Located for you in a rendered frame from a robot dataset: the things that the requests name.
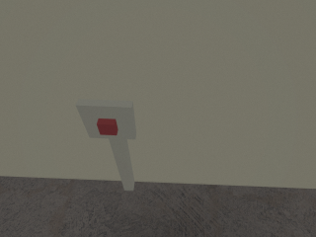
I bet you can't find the button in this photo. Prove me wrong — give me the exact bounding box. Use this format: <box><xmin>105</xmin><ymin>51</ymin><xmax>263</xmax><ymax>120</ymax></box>
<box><xmin>97</xmin><ymin>118</ymin><xmax>119</xmax><ymax>135</ymax></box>

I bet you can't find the panel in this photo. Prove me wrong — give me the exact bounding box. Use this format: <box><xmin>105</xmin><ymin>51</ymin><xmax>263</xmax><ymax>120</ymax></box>
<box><xmin>76</xmin><ymin>99</ymin><xmax>136</xmax><ymax>192</ymax></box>

